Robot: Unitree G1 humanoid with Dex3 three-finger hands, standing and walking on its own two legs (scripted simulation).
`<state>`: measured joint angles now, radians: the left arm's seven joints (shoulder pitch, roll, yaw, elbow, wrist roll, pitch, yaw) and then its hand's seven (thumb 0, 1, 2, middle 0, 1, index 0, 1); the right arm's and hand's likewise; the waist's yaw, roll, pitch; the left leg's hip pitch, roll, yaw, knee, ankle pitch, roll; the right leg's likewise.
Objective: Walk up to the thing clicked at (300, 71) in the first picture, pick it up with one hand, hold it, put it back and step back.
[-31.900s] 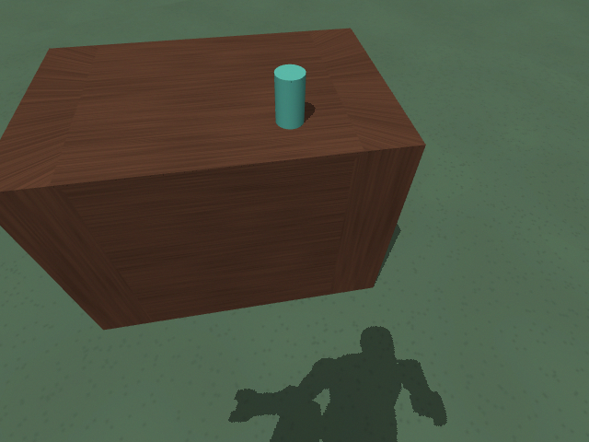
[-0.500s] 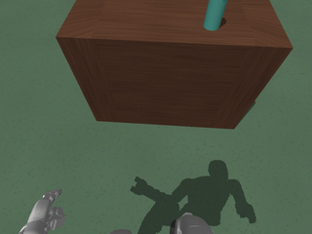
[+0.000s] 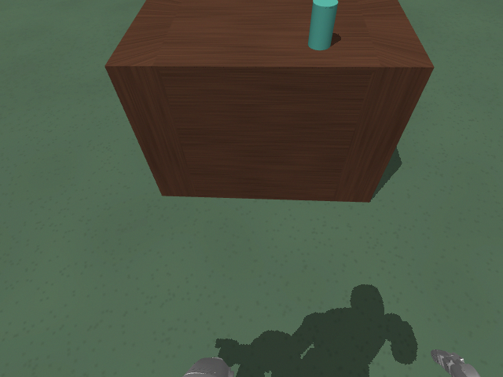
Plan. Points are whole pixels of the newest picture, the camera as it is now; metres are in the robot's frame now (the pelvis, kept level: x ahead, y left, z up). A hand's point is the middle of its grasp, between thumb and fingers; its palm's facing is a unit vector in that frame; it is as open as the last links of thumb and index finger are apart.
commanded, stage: step back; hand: right
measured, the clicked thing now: (322, 24) +1.08 -0.16 +0.01
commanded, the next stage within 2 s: stand in 0.98 s
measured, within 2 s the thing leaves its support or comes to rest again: neither
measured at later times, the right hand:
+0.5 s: hand out of the picture +0.05 -0.24 -0.14, palm faces -0.06 +0.93 -0.35, open 7.4 cm
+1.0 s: hand out of the picture +0.13 -0.23 -0.13, palm faces -0.08 +0.94 -0.34, open 7.4 cm
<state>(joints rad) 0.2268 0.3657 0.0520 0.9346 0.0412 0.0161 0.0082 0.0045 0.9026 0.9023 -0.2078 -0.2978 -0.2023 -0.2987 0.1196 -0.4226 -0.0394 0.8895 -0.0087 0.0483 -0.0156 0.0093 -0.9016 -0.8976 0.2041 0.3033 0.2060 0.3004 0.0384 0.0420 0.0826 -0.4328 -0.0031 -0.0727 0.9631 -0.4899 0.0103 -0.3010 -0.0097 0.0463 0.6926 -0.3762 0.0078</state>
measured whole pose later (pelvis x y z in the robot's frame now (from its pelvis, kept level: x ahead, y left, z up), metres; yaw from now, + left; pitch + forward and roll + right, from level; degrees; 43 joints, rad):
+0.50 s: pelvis -0.03 +0.02 +0.01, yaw +2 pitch -2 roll +0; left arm 0.16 0.37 0.04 1.04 0.02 -0.01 0.00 0.00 0.90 0.90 -0.21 -0.30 -0.20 -0.30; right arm 0.17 -0.37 -0.04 1.04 -0.03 0.01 0.02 0.01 -0.90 -0.90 0.20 0.30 0.21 0.30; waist 0.02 0.01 0.04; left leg -0.25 -0.02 -0.02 0.61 -0.32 0.01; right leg -0.27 -0.05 -0.01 0.62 -0.33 0.00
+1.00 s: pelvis +0.00 +0.01 +0.02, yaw +3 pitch -2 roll +0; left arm 0.06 0.37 0.03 1.10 0.01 -0.02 0.02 0.00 0.90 0.90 -0.21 -0.30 -0.20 -0.30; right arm 0.05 -0.34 -0.03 1.08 -0.02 0.01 0.00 0.01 -0.90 -0.90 0.20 0.30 0.21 0.30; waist 0.03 0.00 0.07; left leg -0.16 -0.02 -0.05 0.49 -0.30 0.00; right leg -0.16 -0.05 -0.03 0.49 -0.29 0.03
